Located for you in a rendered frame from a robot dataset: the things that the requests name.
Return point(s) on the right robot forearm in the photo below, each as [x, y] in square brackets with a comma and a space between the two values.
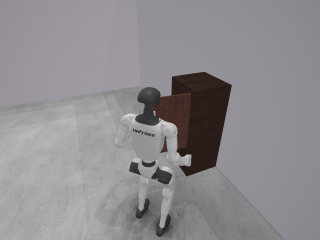
[181, 161]

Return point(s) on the left robot forearm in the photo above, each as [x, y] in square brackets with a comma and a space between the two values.
[129, 132]

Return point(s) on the right robot hand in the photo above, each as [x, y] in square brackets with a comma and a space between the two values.
[188, 156]

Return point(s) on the left robot upper arm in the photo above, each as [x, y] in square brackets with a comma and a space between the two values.
[124, 128]

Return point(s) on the left robot shin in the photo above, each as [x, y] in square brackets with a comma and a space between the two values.
[142, 193]

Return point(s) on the humanoid robot head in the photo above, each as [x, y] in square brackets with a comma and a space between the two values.
[148, 95]

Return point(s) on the cupboard door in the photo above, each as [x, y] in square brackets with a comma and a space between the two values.
[175, 109]

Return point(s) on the right robot upper arm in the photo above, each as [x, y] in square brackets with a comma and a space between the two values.
[170, 131]

